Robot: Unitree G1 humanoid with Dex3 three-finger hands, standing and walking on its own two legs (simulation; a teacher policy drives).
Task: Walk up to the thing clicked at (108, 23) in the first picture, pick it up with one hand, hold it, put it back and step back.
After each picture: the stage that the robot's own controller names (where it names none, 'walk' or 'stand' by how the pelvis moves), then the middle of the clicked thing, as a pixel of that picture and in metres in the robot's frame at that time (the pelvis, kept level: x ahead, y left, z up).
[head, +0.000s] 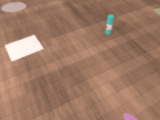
stand; (109, 24) +1.66 -0.32 -0.66
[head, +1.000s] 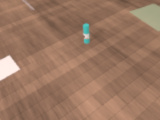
walk; (86, 34) +1.54 +0.07 -0.63
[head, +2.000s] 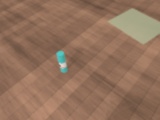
walk; (62, 62) +1.01 +0.29 -0.65
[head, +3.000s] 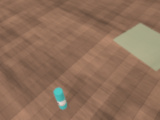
walk; (60, 99) +0.61 +0.25 -0.65
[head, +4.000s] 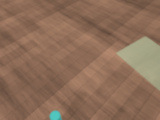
stand; out of the picture +0.42 +0.21 -0.64
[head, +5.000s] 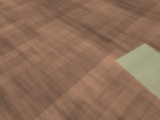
stand; out of the picture +0.38 +0.21 -0.66
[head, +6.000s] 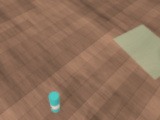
walk; (54, 102) +0.49 +0.15 -0.63
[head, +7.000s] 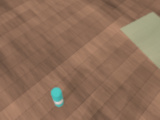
walk; (57, 97) +0.44 +0.16 -0.62
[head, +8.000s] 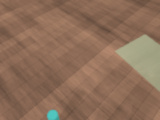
stand; out of the picture +0.41 +0.20 -0.64
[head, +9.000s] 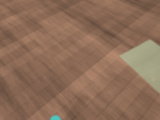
stand; out of the picture +0.38 +0.19 -0.63
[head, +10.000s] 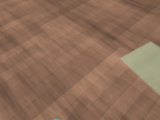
stand; out of the picture +0.38 +0.20 -0.66
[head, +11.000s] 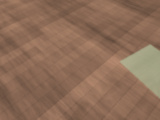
stand; out of the picture +0.36 +0.20 -0.66
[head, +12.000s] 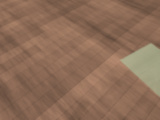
stand; out of the picture +0.37 +0.19 -0.66
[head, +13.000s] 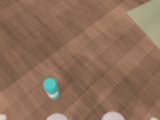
go down; (52, 89) +0.42 +0.17 -0.48
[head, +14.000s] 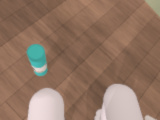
go down; (38, 62) +0.47 +0.18 -0.28
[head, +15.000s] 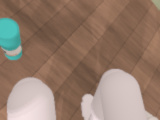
close in; (10, 43) +0.47 +0.20 -0.21
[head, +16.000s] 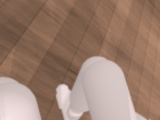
close; out of the picture +0.47 +0.24 -0.17
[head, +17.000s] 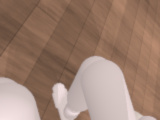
lift; out of the picture +0.46 +0.24 -0.17
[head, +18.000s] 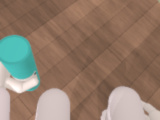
lift; (23, 69) +0.35 +0.20 -0.02
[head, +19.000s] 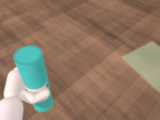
hold; (37, 83) +0.32 +0.16 +0.07
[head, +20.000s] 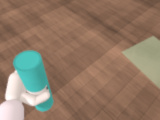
hold; (37, 85) +0.32 +0.16 +0.05
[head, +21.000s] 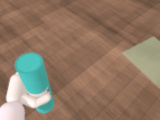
hold; (38, 87) +0.31 +0.16 +0.04
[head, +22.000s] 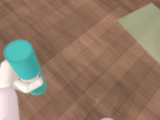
crouch; (30, 72) +0.37 +0.17 -0.01
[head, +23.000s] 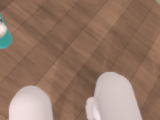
lower; out of the picture +0.52 +0.22 -0.03
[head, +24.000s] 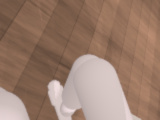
lower; out of the picture +0.49 +0.26 -0.17
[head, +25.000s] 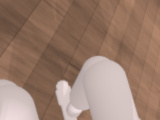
lower; out of the picture +0.47 +0.25 -0.18
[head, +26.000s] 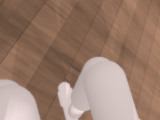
lower; out of the picture +0.45 +0.23 -0.17
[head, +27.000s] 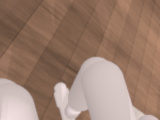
lower; out of the picture +0.44 +0.24 -0.18
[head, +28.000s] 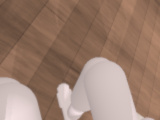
draw back; out of the picture +0.45 +0.22 -0.18
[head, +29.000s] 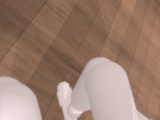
rise; out of the picture +0.42 +0.22 -0.18
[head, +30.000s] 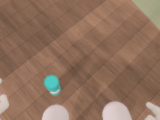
walk; (53, 86) +0.41 +0.16 -0.42
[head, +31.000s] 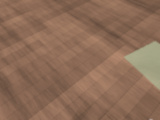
stand; out of the picture +0.37 +0.15 -0.60
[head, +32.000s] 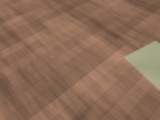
stand; out of the picture +0.36 +0.16 -0.60
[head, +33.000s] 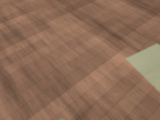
stand; out of the picture +0.37 +0.15 -0.62
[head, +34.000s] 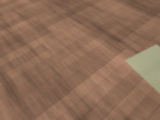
stand; out of the picture +0.37 +0.17 -0.66
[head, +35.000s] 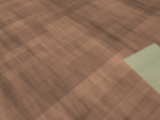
stand; out of the picture +0.35 +0.17 -0.66
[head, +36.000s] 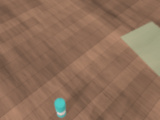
walk; (60, 108) +0.41 +0.13 -0.63
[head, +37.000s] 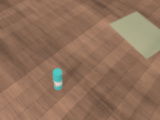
walk; (57, 79) +0.66 +0.17 -0.64
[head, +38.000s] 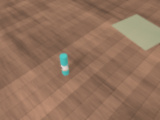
stand; (64, 64) +0.97 +0.26 -0.63
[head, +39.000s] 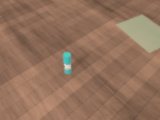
stand; (67, 63) +0.96 +0.16 -0.65
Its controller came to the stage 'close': yes
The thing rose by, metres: 0.69
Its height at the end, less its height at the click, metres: +0.00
